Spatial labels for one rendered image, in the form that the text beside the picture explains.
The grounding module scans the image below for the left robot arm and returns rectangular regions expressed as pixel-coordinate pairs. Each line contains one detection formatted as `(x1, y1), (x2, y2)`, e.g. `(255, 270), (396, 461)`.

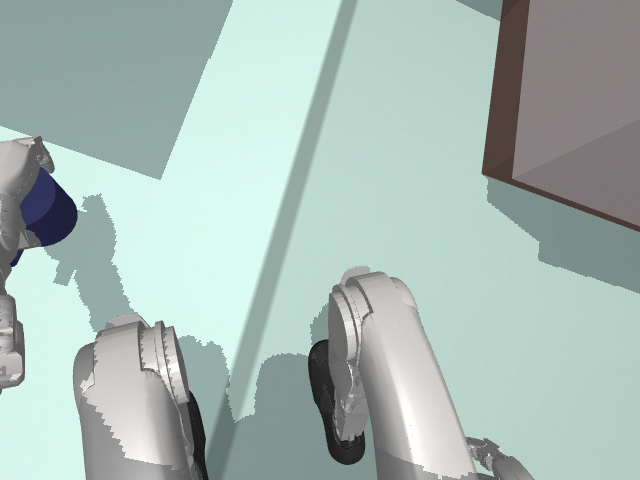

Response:
(0, 194), (25, 394)

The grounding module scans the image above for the right robot foot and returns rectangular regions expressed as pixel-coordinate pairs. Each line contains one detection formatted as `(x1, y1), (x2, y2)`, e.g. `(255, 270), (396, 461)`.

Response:
(308, 339), (365, 465)

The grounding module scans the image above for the mug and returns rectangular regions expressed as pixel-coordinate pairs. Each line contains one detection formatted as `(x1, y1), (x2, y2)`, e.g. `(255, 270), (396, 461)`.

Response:
(10, 166), (78, 267)

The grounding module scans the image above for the left robot hand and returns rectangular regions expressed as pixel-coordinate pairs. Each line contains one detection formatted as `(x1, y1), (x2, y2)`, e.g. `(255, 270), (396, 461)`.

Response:
(0, 136), (55, 250)

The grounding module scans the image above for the left robot foot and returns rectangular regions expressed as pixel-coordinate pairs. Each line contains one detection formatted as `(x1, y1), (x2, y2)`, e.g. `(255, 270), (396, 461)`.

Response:
(187, 390), (209, 480)

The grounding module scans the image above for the right robot hand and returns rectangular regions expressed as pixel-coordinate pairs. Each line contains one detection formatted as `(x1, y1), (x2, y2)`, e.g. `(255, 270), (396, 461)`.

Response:
(465, 437), (534, 480)

